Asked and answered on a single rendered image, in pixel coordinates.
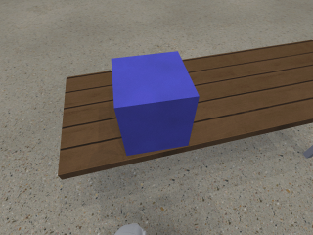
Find robot left thigh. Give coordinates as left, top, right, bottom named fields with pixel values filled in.
left=114, top=224, right=147, bottom=235

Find carton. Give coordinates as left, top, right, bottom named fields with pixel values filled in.
left=111, top=51, right=200, bottom=156

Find table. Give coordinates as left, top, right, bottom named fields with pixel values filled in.
left=58, top=39, right=313, bottom=180

